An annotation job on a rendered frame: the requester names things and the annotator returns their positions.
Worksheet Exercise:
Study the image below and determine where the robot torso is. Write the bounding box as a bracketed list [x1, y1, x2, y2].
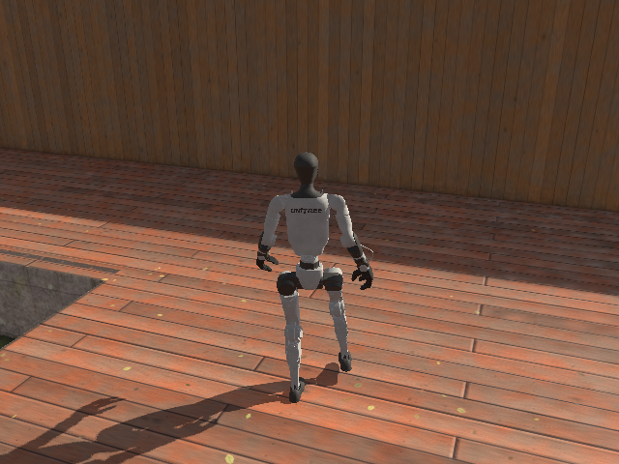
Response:
[285, 190, 331, 290]

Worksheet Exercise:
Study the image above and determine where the robot left hand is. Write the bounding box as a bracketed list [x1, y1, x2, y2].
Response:
[256, 255, 279, 272]

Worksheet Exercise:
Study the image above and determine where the left robot upper arm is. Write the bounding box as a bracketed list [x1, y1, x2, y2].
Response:
[261, 194, 287, 247]

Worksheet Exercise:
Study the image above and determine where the robot right hand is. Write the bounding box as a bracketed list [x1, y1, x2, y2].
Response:
[351, 266, 373, 290]

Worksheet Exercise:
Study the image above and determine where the left robot forearm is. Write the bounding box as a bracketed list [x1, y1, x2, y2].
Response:
[257, 231, 271, 260]

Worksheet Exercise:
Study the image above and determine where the right robot forearm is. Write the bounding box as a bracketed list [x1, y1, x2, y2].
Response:
[347, 232, 369, 272]

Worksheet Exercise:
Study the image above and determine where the right robot upper arm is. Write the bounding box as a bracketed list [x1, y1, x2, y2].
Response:
[327, 193, 356, 247]

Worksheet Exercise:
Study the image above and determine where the robot head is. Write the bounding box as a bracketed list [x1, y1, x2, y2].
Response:
[290, 152, 324, 198]

